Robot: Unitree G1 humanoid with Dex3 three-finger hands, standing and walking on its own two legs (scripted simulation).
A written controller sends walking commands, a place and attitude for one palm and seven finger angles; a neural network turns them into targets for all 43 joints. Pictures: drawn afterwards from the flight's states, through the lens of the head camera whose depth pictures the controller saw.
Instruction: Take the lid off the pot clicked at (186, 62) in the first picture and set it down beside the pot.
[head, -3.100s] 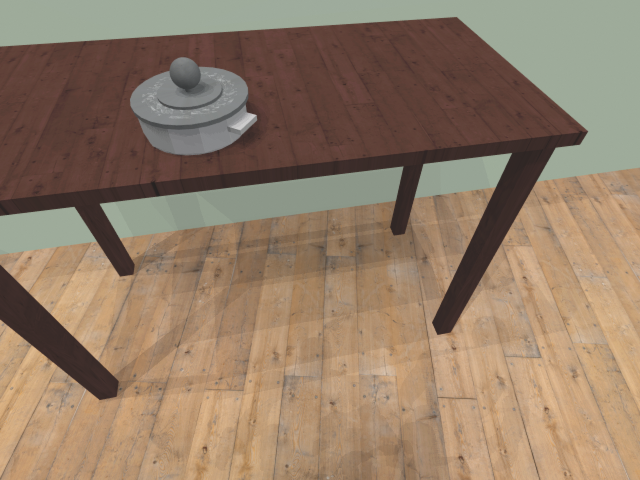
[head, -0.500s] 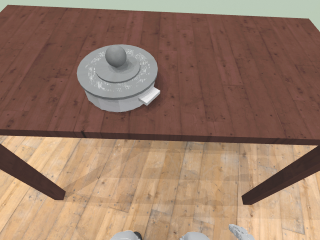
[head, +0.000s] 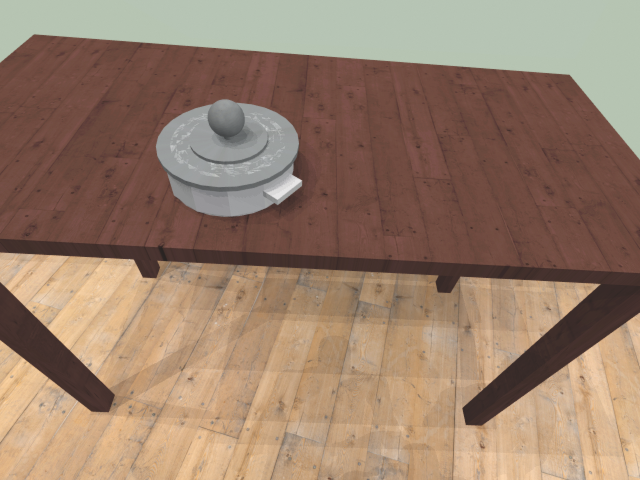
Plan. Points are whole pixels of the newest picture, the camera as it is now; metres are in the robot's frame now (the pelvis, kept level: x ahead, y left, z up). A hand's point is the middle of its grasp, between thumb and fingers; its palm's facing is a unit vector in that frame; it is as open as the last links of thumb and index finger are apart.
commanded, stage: come to a stop and stand still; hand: left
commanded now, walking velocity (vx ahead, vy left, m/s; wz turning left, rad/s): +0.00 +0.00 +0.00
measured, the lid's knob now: (226, 118) +0.52 +0.18 +0.17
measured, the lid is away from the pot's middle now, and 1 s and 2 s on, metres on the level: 0.00 0.00 0.00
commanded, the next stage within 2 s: look again from close up in 0.12 s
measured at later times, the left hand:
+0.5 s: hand out of the picture +0.01 +0.18 -0.17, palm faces +0.01 -0.97 -0.25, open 7.4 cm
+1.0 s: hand out of the picture +0.06 +0.16 -0.17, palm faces -0.01 -0.97 -0.22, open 7.3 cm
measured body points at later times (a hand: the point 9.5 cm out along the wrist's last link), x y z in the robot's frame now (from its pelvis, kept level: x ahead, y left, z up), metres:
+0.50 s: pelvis +0.00 +0.00 -0.01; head +0.00 -0.02 +0.44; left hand +0.01 +0.23 -0.15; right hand +0.01 -0.22 -0.17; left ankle +0.00 +0.11 -0.74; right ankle +0.00 -0.12 -0.74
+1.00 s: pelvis +0.01 -0.02 +0.00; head +0.03 -0.02 +0.45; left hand +0.06 +0.22 -0.16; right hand +0.03 -0.24 -0.16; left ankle +0.00 +0.11 -0.74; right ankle +0.00 -0.12 -0.74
